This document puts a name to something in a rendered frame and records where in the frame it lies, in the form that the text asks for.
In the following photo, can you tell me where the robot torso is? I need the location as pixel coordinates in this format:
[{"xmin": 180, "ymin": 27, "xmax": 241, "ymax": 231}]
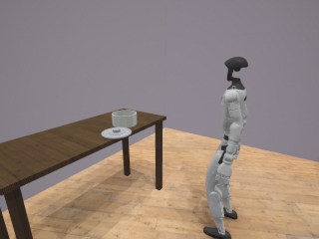
[{"xmin": 220, "ymin": 86, "xmax": 247, "ymax": 154}]

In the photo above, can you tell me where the lid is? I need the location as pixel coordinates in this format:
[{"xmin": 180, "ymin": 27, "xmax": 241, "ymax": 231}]
[{"xmin": 101, "ymin": 127, "xmax": 132, "ymax": 139}]

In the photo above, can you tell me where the knob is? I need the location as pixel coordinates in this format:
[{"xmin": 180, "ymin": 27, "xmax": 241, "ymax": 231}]
[{"xmin": 113, "ymin": 127, "xmax": 121, "ymax": 132}]

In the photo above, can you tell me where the pot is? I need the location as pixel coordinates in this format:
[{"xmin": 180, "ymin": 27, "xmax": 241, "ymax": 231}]
[{"xmin": 112, "ymin": 110, "xmax": 138, "ymax": 128}]

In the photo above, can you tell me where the robot left thigh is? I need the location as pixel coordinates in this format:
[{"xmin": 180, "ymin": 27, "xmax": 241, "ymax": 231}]
[{"xmin": 205, "ymin": 148, "xmax": 226, "ymax": 200}]

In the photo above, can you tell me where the robot left hand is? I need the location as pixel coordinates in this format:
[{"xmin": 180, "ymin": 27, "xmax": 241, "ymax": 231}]
[{"xmin": 214, "ymin": 162, "xmax": 232, "ymax": 187}]

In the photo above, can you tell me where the table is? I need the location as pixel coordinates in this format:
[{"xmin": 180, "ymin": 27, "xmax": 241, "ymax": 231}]
[{"xmin": 0, "ymin": 109, "xmax": 166, "ymax": 239}]

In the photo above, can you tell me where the robot right forearm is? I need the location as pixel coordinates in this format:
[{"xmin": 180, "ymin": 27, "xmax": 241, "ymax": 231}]
[{"xmin": 240, "ymin": 119, "xmax": 246, "ymax": 138}]

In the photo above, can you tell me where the robot left forearm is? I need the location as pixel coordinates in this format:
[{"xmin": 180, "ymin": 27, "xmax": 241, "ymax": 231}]
[{"xmin": 222, "ymin": 123, "xmax": 241, "ymax": 164}]

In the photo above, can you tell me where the robot right hand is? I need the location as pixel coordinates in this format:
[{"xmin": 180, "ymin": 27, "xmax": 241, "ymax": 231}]
[{"xmin": 234, "ymin": 142, "xmax": 241, "ymax": 159}]

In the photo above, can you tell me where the robot left upper arm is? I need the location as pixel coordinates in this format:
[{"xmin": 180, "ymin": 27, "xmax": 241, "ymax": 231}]
[{"xmin": 224, "ymin": 90, "xmax": 243, "ymax": 131}]

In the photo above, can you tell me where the robot right upper arm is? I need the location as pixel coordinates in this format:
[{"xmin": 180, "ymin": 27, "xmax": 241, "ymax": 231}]
[{"xmin": 243, "ymin": 104, "xmax": 248, "ymax": 120}]

